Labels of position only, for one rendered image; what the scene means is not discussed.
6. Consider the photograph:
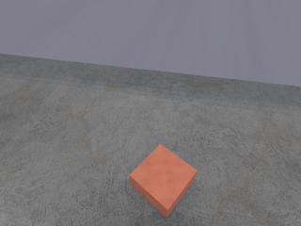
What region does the carton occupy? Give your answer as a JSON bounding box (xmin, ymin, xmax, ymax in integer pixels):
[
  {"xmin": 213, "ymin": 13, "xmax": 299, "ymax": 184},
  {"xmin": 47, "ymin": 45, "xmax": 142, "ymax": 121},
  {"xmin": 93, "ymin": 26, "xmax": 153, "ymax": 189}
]
[{"xmin": 130, "ymin": 144, "xmax": 197, "ymax": 218}]

